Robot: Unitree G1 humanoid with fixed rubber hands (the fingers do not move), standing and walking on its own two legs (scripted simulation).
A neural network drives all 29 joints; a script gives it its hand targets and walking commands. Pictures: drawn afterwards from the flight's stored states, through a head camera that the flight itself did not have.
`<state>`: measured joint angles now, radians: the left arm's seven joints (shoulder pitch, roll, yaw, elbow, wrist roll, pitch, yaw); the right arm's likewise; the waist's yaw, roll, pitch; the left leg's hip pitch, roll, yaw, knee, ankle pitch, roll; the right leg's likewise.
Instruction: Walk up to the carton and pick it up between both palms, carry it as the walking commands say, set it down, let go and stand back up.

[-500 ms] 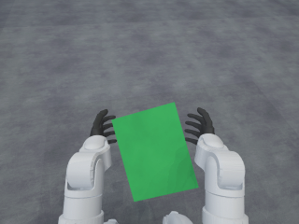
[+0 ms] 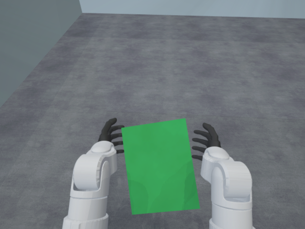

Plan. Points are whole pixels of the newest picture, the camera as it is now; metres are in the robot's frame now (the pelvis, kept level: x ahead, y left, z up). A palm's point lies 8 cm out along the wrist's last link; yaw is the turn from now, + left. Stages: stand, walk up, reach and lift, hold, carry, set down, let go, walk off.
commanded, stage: carry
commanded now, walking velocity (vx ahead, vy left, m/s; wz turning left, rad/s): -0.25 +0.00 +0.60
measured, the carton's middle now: (162, 159) +0.33 -0.04 -0.01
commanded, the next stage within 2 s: none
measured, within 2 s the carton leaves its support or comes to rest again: neither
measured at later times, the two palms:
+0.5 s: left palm out of the picture +0.04 +0.20 +0.09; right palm out of the picture +0.09 -0.04 +0.05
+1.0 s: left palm out of the picture -0.27 +0.21 +0.08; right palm out of the picture -0.13 +0.02 +0.07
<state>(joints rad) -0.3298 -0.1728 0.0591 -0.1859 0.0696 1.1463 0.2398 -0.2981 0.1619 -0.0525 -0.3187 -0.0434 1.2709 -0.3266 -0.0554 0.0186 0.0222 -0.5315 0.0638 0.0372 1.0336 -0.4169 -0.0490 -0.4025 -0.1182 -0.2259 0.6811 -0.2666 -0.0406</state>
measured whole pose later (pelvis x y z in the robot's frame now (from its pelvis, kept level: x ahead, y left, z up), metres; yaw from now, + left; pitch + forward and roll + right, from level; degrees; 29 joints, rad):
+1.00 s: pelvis -0.44 -0.08 -0.01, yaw +33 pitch +2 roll -1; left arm -0.40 -0.19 0.12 -0.22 0.04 1.14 0.30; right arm -0.37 0.19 -0.07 -0.23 -0.08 1.21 -0.30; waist 0.11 0.06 0.08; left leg -0.59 -0.02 -0.08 0.57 -0.02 -0.01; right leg -0.40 0.00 -0.08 0.87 -0.47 0.03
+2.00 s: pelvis -0.76 -0.41 -0.02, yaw +69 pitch +1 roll +1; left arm -0.45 -0.22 0.12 -0.22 0.12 1.13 0.27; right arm -0.42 0.20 -0.12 -0.29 -0.05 1.21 -0.32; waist -0.08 -0.04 0.10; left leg -0.41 0.02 0.04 0.81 -0.43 -0.01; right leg -0.56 -0.19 -0.23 0.83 -0.34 0.00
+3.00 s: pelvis -0.84 -0.89 +0.00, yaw +103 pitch -1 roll +0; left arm -0.42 -0.21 0.11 -0.18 0.06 1.16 0.26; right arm -0.37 0.18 -0.10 -0.26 -0.07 1.25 -0.34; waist 0.00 0.05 0.11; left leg -0.66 0.00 -0.01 1.15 -0.40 -0.04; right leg -0.40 -0.09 -0.19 0.72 -0.30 -0.03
